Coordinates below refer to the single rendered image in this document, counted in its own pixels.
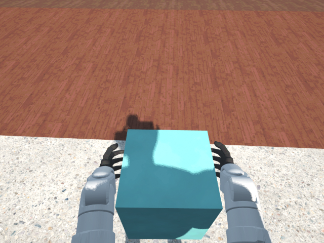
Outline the robot left hand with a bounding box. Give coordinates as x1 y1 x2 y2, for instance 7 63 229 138
99 143 124 179

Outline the right robot forearm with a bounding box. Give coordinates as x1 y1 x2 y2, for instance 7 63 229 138
220 164 272 243

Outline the left robot forearm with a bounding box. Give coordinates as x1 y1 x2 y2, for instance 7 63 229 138
71 166 116 243

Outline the robot right hand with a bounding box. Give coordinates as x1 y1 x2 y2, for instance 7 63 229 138
211 141 234 177

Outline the carton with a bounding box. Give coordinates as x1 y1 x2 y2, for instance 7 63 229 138
115 129 223 239

